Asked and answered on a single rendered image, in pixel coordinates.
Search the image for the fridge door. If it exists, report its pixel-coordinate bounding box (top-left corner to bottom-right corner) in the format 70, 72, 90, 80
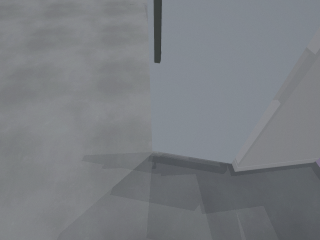
147, 0, 320, 164

